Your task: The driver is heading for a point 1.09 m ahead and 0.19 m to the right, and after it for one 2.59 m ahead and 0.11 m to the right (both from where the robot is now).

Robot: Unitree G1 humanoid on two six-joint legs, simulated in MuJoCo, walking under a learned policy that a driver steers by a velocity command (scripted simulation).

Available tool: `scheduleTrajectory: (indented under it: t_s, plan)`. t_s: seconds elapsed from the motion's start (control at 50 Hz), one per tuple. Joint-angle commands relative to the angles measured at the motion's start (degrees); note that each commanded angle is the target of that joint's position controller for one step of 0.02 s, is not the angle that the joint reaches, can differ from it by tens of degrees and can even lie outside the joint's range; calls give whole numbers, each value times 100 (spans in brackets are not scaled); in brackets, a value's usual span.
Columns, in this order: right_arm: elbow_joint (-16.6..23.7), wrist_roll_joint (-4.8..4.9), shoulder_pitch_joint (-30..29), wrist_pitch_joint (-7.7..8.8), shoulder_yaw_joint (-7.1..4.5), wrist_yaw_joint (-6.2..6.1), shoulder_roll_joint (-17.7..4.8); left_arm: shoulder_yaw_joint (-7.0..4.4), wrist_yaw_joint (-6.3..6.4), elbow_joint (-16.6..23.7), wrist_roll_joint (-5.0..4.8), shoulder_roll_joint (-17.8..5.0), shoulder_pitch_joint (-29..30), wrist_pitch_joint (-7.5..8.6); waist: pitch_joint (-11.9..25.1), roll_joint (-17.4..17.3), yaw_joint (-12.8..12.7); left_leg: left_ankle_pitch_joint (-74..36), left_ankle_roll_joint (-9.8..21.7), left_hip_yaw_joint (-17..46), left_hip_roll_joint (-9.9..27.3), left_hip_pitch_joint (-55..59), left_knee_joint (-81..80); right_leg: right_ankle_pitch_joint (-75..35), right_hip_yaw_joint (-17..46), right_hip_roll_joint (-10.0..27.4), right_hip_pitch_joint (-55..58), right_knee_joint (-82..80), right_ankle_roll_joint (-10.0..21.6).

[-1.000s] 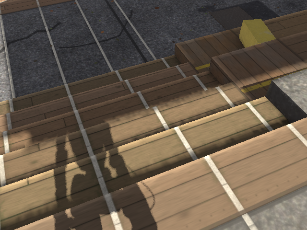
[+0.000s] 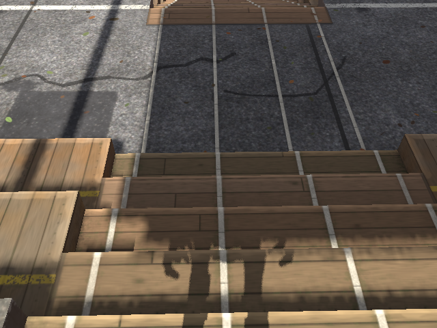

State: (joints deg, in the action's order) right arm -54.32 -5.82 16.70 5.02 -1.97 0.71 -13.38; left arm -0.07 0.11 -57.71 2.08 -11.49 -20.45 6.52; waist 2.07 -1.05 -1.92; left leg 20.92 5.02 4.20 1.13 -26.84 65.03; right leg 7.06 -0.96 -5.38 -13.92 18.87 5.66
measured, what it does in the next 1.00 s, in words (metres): goes down, turning right: left foot, then right foot 0.15 m lower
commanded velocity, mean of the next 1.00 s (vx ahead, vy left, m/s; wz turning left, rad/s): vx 0.44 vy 0.00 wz -0.29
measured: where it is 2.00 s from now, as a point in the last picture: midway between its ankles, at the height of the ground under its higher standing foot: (247, 297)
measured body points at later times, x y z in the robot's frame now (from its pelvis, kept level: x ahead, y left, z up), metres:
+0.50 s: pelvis +0.24 +0.00 -0.02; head +0.26 +0.00 +0.43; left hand +0.48 +0.22 -0.12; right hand +0.09 -0.24 -0.15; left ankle +0.19 +0.13 -0.74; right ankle +0.30 -0.14 -0.68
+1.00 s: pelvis +0.48 -0.15 -0.16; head +0.52 -0.17 +0.29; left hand +0.56 +0.08 -0.31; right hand +0.46 -0.40 -0.30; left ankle +0.57 -0.02 -0.83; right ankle +0.46 -0.23 -0.89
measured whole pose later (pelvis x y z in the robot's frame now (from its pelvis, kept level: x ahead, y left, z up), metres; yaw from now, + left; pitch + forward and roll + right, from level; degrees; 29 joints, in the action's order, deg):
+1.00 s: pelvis +0.48 -0.15 -0.16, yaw -19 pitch +2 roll -3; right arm -54.1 -3.8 14.3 5.4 -0.3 2.2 -12.0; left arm -1.9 -2.2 -58.3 4.7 -11.2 -20.6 5.9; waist -3.3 -3.0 1.0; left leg 17.1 -1.7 2.4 8.0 -36.3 62.7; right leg 15.5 -11.4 -2.6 -15.2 28.8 5.4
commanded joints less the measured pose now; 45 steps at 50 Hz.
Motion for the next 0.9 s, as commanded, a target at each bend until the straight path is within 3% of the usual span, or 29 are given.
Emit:
scheduleTrajectory:
  t_s: [0.02, 0.12, 0.14, 0.2, 0.24, 0.26, 0.28, 0.3, 0.32, 0.34, 0.38, 0.46, 0.5, 0.54, 0.56, 0.6, 0.64, 0.66, 0.7, 0.72, 0.74, 0.76, 0.78, 0.8, 0.82, 0.84, 0.86, 0.88, 0.9]
  plan:
    - [365, 131, -1, -38, 71, -57, -7, 54, -14, 182, -62, -135, 40, 168, -168, 301, 289, 66, -296, -36, 414, -629, -802, -266, 1682, 1384, 82, -1166, 1089]
    - [670, 146, -787, -170, 235, 23, 113, -95, -354, 78, 68, -646, -610, 96, -217, 463, 46, -1555, -529, -599, 133, 343, -2349, -1273, 1382, 1125, -892, -921, 1058]
    - [557, 50, -365, -126, 210, 39, 56, -68, -360, 113, 229, -595, -673, 104, -74, 478, 228, -2515, -453, -443, 196, 781, -1461, -1813, 1405, 1129, -1236, -421, 1051]
    - [797, 82, -259, -12, 54, -168, -382, -34, -222, 367, 153, -466, -381, 149, 99, 452, 537, -1338, -248, -596, 100, 839, -1670, -2717, 1620, 1175, -911, 643, 907]
    - [414, 141, 1523, 75, -142, -334, -696, -181, -203, 796, 128, -857, 473, 153, 397, 100, 1439, -1104, -116, -808, -187, 3159, -2218, -3546, 1549, 778, -2378, 2361, 670]
    - [105, 128, 2928, 159, -208, -437, -830, -227, -304, 971, 155, -828, 740, 180, 838, -626, 2008, -1585, 317, -248, 282, 4253, -2991, -2090, 1246, 158, -2870, 4548, 469]
    - [325, 574, 1814, 199, -214, -142, -1028, -292, -52, 924, -352, -399, -232, 88, 617, -1096, 840, -3431, 250, 1747, 2053, 3502, -3842, 1719, 588, -56, -2777, 5419, 80]
    - [495, 659, 1397, 206, -233, -30, -998, -274, 63, 741, -304, -339, -1290, -51, 431, -1064, 207, -4016, 972, 2626, 2519, 3483, -4011, 2202, 454, 211, -3307, 6039, -18]
    - [506, 656, 1168, 281, -269, -1, -786, -297, 80, 685, -136, -365, -957, -222, 42, -542, 276, -2890, 1363, 3079, 2695, 3048, -4299, 2161, 408, 489, -3769, 6389, -96]
    - [577, 637, 826, 315, -182, 34, -431, -391, 37, 830, -55, -449, -244, -368, -694, 79, 237, -2262, 1200, 2528, 2448, 2150, -4608, 1808, 653, 755, -3745, 5907, -150]
    - [521, 503, 597, 321, -193, -10, -471, -449, -90, 1168, -86, -376, 580, -612, -1171, -245, 102, -2044, 767, 1305, 1987, 1260, -4777, 1023, 735, 965, -3387, 4816, -202]
    - [278, 452, 906, 249, -243, -94, -591, -466, -286, 1155, 90, -333, 648, -841, -472, -321, 20, -2496, 465, -118, 1520, 1272, -4377, -761, 33, 638, -2528, 4658, -6]
    - [62, 464, 1442, 366, -173, -124, -356, -483, -259, 1350, 94, -357, 1390, -780, -722, -369, 315, -1649, 193, -110, 1572, 2288, -4224, -1459, 576, 807, -3664, 4182, 79]
    - [44, 373, 1710, 457, -169, -74, -437, -482, -233, 1678, 67, -484, 2369, -644, -1006, -305, 663, -1052, 104, -415, 1385, 2533, -4314, -2067, 177, 718, -3848, 3171, 50]
    - [18, 347, 1611, 511, -164, -98, -443, -474, -270, 1735, 40, -556, 2486, -581, -1068, -230, 563, -740, -56, -661, 1316, 2343, -4256, -2774, 261, 824, -3392, 2458, 24]
    - [138, 367, 1114, 462, -123, -69, -414, -373, -394, 1567, -107, -329, 2309, -606, -991, -142, 456, 239, -149, -1222, 1039, 921, -4161, -3982, -259, 633, -1190, 1453, -35]
    - [93, 414, 1175, 373, -107, -145, -500, -379, -443, 1352, -109, -433, 2168, -656, -1030, -122, 533, 288, -115, -1311, 1061, 974, -3637, -4114, -338, 594, -662, 1243, -109]
    - [-336, -47, 1820, 231, 157, -95, -416, -101, -600, 1318, 715, -99, 1785, -570, -1232, -554, 464, 392, 52, -1076, 1345, 1645, -3593, -3467, 212, 1202, -1186, 1007, 23]
    - [-709, 104, 2321, 138, 179, -96, -438, -176, -484, 1197, 639, -516, 1898, -450, -1460, 207, 720, -142, 169, -615, 1277, 3076, -2900, -2654, 83, 1162, -1812, -271, 14]
    - [-831, 66, 2387, 67, 124, -49, -702, -191, -396, 1073, 542, -557, 1593, -385, -1265, 358, 610, -736, 205, -611, 1173, 3027, -2369, -2601, -119, 1033, -1086, -540, -7]
    - [-874, -57, 2391, 0, 114, 66, -859, -329, -317, 790, 361, -876, 813, -279, -769, 735, 333, -1199, 74, -935, 873, 2466, -1422, -3486, -450, 849, 549, -546, 56]
    - [-820, -285, 2329, -81, 176, 232, -752, -486, -318, 607, 321, -1207, -158, -245, -39, 886, -60, -1282, -241, -1148, 616, 1159, -212, -4025, -465, 960, 2809, 152, 291]
    - [-646, 860, 2269, -186, 12, -158, -376, -691, -228, -10, 184, -1876, -1165, -281, 453, 1475, -315, 3073, -253, -1402, -229, -1397, 2653, -8615, 357, 2415, 5008, 2380, 674]
    - [-477, 1106, 2238, -163, 82, -350, -368, -695, -204, 95, -191, -1812, -1710, -315, 2046, 1342, -590, 2955, -333, -188, -237, -2123, 3978, -9525, 1469, 3239, 6006, 2706, 933]
    - [-394, 1088, 1769, -138, 31, -391, -529, -671, -184, 250, -332, -1609, -1388, -376, 2278, 807, -677, 2359, -363, -34, 20, -2218, 3673, -7398, 1752, 3362, 5324, 1925, 1142]
    - [-108, 309, 1687, 9, 257, 120, -277, -439, -408, -21, 208, -1075, -1495, -351, 2954, 885, -550, 2356, -401, 315, 736, -1487, 4029, -4365, 2066, 3537, 4438, 1455, 1793]
    - [12, 229, 963, 128, 220, 81, -203, -313, -321, 267, 243, -639, -349, -165, 840, -107, -123, 907, -410, 474, 950, -1883, 1814, -3602, 1427, 2925, 2440, 987, 1320]
    - [43, 127, 743, 135, 174, 22, -217, -353, -267, 153, 339, -795, -195, -148, 14, 117, 174, 945, -610, 164, 1030, -1192, 1197, -4519, 943, 2728, 807, 786, 1191]
    - [14, 215, 786, 100, 175, 45, -92, -287, -225, 191, 233, -540, -97, -64, -26, 157, 379, 558, -704, 16, 953, -574, 398, -4950, 599, 2545, -24, 339, 1207]
Velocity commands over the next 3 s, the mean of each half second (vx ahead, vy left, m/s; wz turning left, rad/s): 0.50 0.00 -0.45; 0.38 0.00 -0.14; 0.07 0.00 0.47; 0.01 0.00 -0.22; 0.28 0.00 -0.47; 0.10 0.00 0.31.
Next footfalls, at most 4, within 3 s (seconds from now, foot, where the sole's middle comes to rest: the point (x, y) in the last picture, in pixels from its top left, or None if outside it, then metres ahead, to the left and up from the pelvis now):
0.26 left None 0.23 0.12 -0.78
0.76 right None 0.49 -0.25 -0.93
1.40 left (221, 287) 0.80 0.05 -1.07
1.72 right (278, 289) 0.80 -0.18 -1.07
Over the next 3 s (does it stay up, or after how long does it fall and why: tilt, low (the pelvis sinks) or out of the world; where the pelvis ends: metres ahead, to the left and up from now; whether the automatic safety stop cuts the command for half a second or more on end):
stays up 1.04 -0.17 -0.45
